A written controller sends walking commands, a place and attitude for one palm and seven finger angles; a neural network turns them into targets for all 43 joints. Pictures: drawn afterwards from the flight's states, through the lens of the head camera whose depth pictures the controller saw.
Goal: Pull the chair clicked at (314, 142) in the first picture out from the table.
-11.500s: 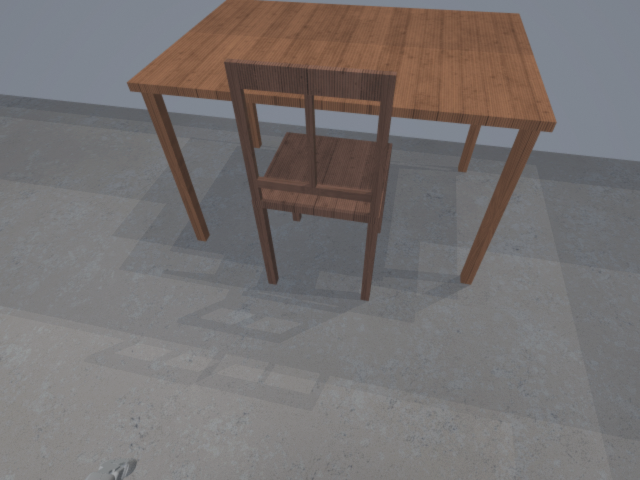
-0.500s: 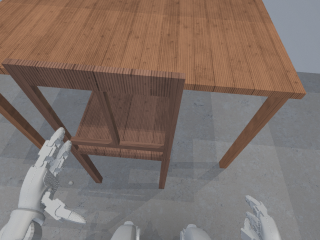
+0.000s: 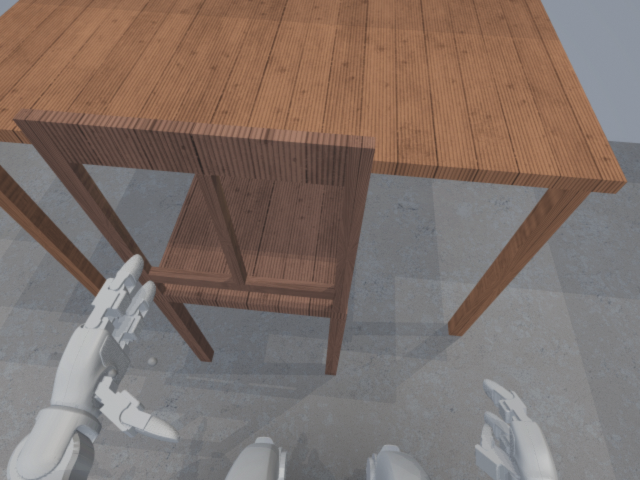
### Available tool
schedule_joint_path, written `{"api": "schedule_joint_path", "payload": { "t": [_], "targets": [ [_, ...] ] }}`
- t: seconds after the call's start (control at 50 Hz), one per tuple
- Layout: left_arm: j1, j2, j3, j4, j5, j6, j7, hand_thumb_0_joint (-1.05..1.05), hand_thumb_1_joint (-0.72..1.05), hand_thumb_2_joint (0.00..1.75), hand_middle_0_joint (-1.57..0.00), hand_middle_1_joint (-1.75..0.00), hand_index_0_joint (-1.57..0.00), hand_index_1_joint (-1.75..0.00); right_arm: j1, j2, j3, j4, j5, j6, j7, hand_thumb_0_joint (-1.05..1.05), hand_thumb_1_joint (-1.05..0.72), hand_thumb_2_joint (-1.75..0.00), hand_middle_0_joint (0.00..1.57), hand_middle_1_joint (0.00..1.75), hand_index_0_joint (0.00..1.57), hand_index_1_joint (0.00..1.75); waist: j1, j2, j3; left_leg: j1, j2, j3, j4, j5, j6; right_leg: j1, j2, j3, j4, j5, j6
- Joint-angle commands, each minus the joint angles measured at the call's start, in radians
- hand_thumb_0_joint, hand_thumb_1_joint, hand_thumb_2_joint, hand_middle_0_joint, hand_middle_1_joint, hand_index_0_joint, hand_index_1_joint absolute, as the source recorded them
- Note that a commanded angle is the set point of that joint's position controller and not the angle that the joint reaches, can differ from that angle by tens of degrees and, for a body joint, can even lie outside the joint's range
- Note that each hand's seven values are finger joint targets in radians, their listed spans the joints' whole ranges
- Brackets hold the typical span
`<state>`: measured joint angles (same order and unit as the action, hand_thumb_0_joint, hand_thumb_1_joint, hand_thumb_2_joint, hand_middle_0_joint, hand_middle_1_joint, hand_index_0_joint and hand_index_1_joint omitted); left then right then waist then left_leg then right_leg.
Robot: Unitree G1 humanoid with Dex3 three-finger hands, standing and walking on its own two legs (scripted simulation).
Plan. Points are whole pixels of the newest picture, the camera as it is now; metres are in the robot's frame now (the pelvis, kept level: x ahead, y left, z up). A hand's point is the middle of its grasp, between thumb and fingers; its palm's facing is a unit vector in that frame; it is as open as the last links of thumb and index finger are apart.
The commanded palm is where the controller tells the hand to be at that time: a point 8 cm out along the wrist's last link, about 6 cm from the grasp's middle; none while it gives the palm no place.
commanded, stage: aim the fingers beside a spindle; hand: left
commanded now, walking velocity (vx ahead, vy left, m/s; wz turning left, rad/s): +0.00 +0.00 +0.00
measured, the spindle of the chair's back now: (226, 235) +0.45 +0.16 -0.02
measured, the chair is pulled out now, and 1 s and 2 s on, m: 0.00 0.00 0.00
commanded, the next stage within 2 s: none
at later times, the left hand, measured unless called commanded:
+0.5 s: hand (174, 337) +0.28 +0.18 +0.03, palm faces -0.08 -1.00 -0.04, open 16.9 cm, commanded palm +0.26 +0.24 +0.03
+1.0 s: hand (199, 328) +0.30 +0.17 +0.00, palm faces -0.10 -0.99 -0.03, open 17.0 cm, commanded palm +0.29 +0.22 +0.01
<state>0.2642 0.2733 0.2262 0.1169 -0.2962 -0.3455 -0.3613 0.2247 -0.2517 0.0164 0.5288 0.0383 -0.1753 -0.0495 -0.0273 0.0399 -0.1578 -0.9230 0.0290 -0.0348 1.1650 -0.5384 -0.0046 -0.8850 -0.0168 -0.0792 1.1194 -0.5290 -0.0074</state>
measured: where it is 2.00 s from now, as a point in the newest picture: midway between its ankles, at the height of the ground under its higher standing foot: outside the picture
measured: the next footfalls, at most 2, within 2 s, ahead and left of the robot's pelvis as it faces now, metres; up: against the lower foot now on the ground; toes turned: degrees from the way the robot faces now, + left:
none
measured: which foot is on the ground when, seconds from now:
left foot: down 0.00-1.00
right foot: down 0.00-1.00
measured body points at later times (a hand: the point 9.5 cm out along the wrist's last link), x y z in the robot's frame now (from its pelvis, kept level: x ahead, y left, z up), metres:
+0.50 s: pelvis +0.00 +0.00 -0.01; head +0.09 +0.01 +0.43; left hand +0.28 +0.24 +0.03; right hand +0.15 -0.25 -0.10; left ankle +0.01 +0.12 -0.65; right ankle +0.01 -0.12 -0.65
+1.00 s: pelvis -0.01 +0.01 -0.03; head +0.10 +0.01 +0.41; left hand +0.30 +0.22 +0.00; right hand +0.15 -0.25 -0.12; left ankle +0.01 +0.12 -0.65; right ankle +0.01 -0.12 -0.65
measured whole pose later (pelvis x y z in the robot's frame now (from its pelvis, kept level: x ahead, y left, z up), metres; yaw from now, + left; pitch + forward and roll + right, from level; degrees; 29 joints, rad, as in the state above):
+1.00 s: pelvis -0.01 +0.01 -0.03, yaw -1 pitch +22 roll -2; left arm 0.04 0.24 0.15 0.23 -0.22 -0.38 -0.25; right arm 0.21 -0.25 0.01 0.54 0.02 -0.11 -0.02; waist -0.05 0.03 -0.17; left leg -1.09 0.03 -0.02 1.28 -0.57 0.00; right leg -1.06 -0.02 -0.06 1.24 -0.56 0.00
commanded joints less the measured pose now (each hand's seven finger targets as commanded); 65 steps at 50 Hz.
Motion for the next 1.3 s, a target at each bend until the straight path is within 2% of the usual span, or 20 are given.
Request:
{"api": "schedule_joint_path", "payload": {
  "t": [0.0,0.1,0.18,0.2,0.22,0.28,0.42,0.54,0.6,0.68,0.76,0.78,0.8,0.88,0.94,1.02,1.08,1.18,1.24,1.28],
  "targets": [
    [-0.163,0.176,0.074,-0.272,-0.017,-0.084,0.014,0.00,-0.50,0.30,-0.06,-0.08,-0.06,-0.08,-0.009,-0.144,-0.065,-0.143,-0.006,-0.067,-0.019,0.00,-0.90,-0.90,0.20,0.30,0.20,0.30,-0.018,0.012,-0.245,0.171,-0.022,0.002,-0.149,0.263,0.033,0.137,0.019,0.035,-0.165,0.212,-0.009],
    [-0.142,0.168,0.088,-0.259,0.001,-0.122,0.079,0.00,-0.50,0.30,-0.06,-0.08,-0.06,-0.08,-0.011,-0.131,-0.063,-0.130,-0.016,-0.066,-0.007,0.00,-0.90,-0.90,0.20,0.30,0.20,0.30,0.003,0.045,-0.273,0.174,-0.022,0.001,-0.147,0.298,0.025,0.128,0.019,0.023,-0.130,0.226,-0.013],
    [-0.060,0.141,0.077,-0.144,0.016,-0.072,0.078,0.00,-0.50,0.30,-0.06,-0.08,-0.06,-0.08,-0.015,-0.135,-0.071,-0.134,-0.011,-0.036,0.006,0.00,-0.90,-0.90,0.20,0.30,0.20,0.30,0.008,0.010,-0.258,0.130,-0.024,0.014,-0.147,0.289,0.025,0.145,0.019,0.026,-0.132,0.242,-0.010],
    [-0.081,0.119,0.045,-0.140,0.017,-0.060,0.068,0.00,-0.50,0.30,-0.06,-0.08,-0.06,-0.08,-0.011,-0.138,-0.069,-0.141,-0.008,-0.029,0.008,0.00,-0.90,-0.90,0.20,0.30,0.20,0.30,-0.008,-0.001,-0.246,0.123,-0.025,0.019,-0.142,0.271,0.027,0.133,0.018,0.031,-0.139,0.236,-0.005],
    [-0.096,0.145,0.069,-0.137,0.014,-0.052,0.064,0.00,-0.50,0.30,-0.06,-0.08,-0.06,-0.08,-0.010,-0.142,-0.073,-0.139,-0.007,-0.024,0.006,0.00,-0.90,-0.90,0.20,0.30,0.20,0.30,-0.005,-0.009,-0.247,0.110,-0.025,0.019,-0.140,0.261,0.026,0.140,0.016,0.035,-0.140,0.232,-0.005],
    [-0.151,0.127,0.034,-0.176,0.009,-0.059,0.056,0.00,-0.50,0.30,-0.06,-0.08,-0.06,-0.08,-0.009,-0.145,-0.069,-0.148,-0.007,-0.026,0.002,0.00,-0.90,-0.90,0.20,0.30,0.20,0.30,-0.022,-0.007,-0.244,0.110,-0.023,0.015,-0.130,0.267,0.031,0.129,0.017,0.037,-0.138,0.238,-0.006],
    [-0.209,0.149,0.063,-0.196,0.007,-0.148,0.078,0.00,-0.50,0.30,-0.06,-0.08,-0.06,-0.08,0.004,-0.140,-0.070,-0.116,-0.017,-0.042,-0.002,0.00,-0.90,-0.90,0.20,0.30,0.20,0.30,-0.020,0.015,-0.285,0.125,-0.019,0.008,-0.100,0.298,0.027,0.087,0.020,0.034,-0.101,0.248,-0.009],
    [-0.196,0.107,0.012,-0.132,0.023,-0.097,0.063,0.00,-0.50,0.30,-0.06,-0.08,-0.06,-0.08,0.003,-0.149,-0.072,-0.125,-0.012,-0.021,0.010,0.00,-0.90,-0.90,0.20,0.30,0.20,0.30,-0.014,0.034,-0.302,0.121,-0.021,0.008,-0.101,0.309,0.024,0.075,0.015,0.027,-0.083,0.262,-0.011],
    [-0.225,0.107,0.007,-0.148,0.025,-0.082,0.069,0.00,-0.50,0.30,-0.06,-0.08,-0.06,-0.08,0.005,-0.149,-0.073,-0.132,-0.013,-0.012,0.009,0.00,-0.90,-0.90,0.20,0.30,0.20,0.30,-0.020,0.003,-0.325,0.121,-0.018,0.008,-0.092,0.314,0.028,0.078,0.016,0.028,-0.080,0.270,-0.008],
    [-0.270,0.145,0.039,-0.197,0.030,-0.113,0.107,0.00,-0.50,0.30,-0.06,-0.08,-0.06,-0.08,-0.001,-0.146,-0.070,-0.131,-0.019,-0.009,0.008,0.00,-0.90,-0.90,0.20,0.30,0.20,0.30,-0.011,0.023,-0.327,0.118,-0.016,0.001,-0.087,0.324,0.025,0.064,0.019,0.026,-0.063,0.263,-0.014],
    [-0.288,0.101,0.004,-0.150,0.042,-0.130,0.127,0.00,-0.50,0.30,-0.06,-0.08,-0.06,-0.08,0.000,-0.140,-0.069,-0.119,-0.022,-0.003,0.014,0.00,-0.90,-0.90,0.20,0.30,0.20,0.30,-0.026,0.006,-0.313,0.104,-0.018,0.000,-0.072,0.311,0.023,0.037,0.018,0.024,-0.054,0.256,-0.012],
    [-0.278,0.122,0.024,-0.130,0.048,-0.129,0.129,0.00,-0.50,0.30,-0.06,-0.08,-0.06,-0.08,0.003,-0.145,-0.071,-0.116,-0.022,0.000,0.015,0.00,-0.90,-0.90,0.20,0.30,0.20,0.30,-0.021,0.007,-0.309,0.097,-0.016,-0.001,-0.069,0.310,0.024,0.026,0.019,0.023,-0.050,0.247,-0.014],
    [-0.299,0.086,-0.017,-0.123,0.055,-0.126,0.123,0.00,-0.50,0.30,-0.06,-0.08,-0.06,-0.08,-0.001,-0.143,-0.068,-0.117,-0.023,0.003,0.017,0.00,-0.90,-0.90,0.20,0.30,0.20,0.30,-0.030,0.011,-0.317,0.099,-0.017,-0.001,-0.067,0.304,0.024,0.017,0.018,0.024,-0.046,0.245,-0.012],
    [-0.299,0.094,-0.014,-0.068,0.056,-0.100,0.106,0.00,-0.50,0.30,-0.06,-0.08,-0.06,-0.08,0.002,-0.151,-0.071,-0.121,-0.018,0.018,0.017,0.00,-0.90,-0.90,0.20,0.30,0.20,0.30,-0.030,-0.014,-0.317,0.070,-0.018,0.004,-0.057,0.273,0.027,0.017,0.018,0.029,-0.048,0.230,-0.012],
    [-0.383,0.074,-0.051,-0.123,0.059,-0.105,0.109,0.00,-0.50,0.30,-0.06,-0.08,-0.06,-0.08,-0.005,-0.147,-0.071,-0.125,-0.017,0.022,0.016,0.00,-0.90,-0.90,0.20,0.30,0.20,0.30,-0.032,0.025,-0.341,0.103,-0.016,-0.003,-0.060,0.282,0.025,-0.001,0.014,0.027,-0.041,0.226,-0.015],
    [-0.391,0.112,-0.006,-0.164,0.059,-0.131,0.143,0.00,-0.50,0.30,-0.06,-0.08,-0.06,-0.08,0.001,-0.143,-0.073,-0.118,-0.024,0.023,0.015,0.00,-0.90,-0.90,0.20,0.30,0.20,0.30,-0.018,0.026,-0.400,0.127,-0.015,-0.006,-0.049,0.338,0.024,0.018,0.016,0.031,-0.027,0.263,-0.016],
    [-0.372,0.127,0.020,-0.103,0.067,-0.136,0.164,0.00,-0.50,0.30,-0.06,-0.08,-0.06,-0.08,0.003,-0.142,-0.069,-0.109,-0.029,0.032,0.019,0.00,-0.90,-0.90,0.20,0.30,0.20,0.30,-0.018,-0.006,-0.374,0.073,-0.017,0.000,-0.039,0.320,0.025,0.026,0.018,0.032,-0.019,0.266,-0.014],
    [-0.411,0.091,-0.011,0.029,0.078,-0.114,0.153,0.00,-0.50,0.30,-0.06,-0.08,-0.06,-0.08,-0.002,-0.148,-0.067,-0.106,-0.023,0.053,0.025,0.00,-0.90,-0.90,0.20,0.30,0.20,0.30,-0.033,-0.026,-0.314,-0.001,-0.024,0.012,-0.027,0.226,0.027,-0.007,0.018,0.042,-0.029,0.199,-0.014],
    [-0.499,0.068,-0.050,0.013,0.077,-0.118,0.136,0.00,-0.50,0.30,-0.06,-0.08,-0.06,-0.08,0.000,-0.150,-0.069,-0.105,-0.020,0.056,0.022,0.00,-0.90,-0.90,0.20,0.30,0.20,0.30,-0.044,-0.008,-0.345,0.015,-0.023,0.011,-0.017,0.228,0.029,-0.020,0.013,0.046,-0.024,0.204,-0.014],
    [-0.487,0.086,-0.042,-0.046,0.069,-0.130,0.132,0.00,-0.50,0.30,-0.06,-0.08,-0.06,-0.08,-0.003,-0.151,-0.072,-0.116,-0.020,0.052,0.020,0.00,-0.90,-0.90,0.20,0.30,0.20,0.30,-0.029,0.020,-0.395,0.057,-0.021,0.008,-0.023,0.268,0.029,0.001,0.015,0.045,-0.020,0.229,-0.018]
  ]
}}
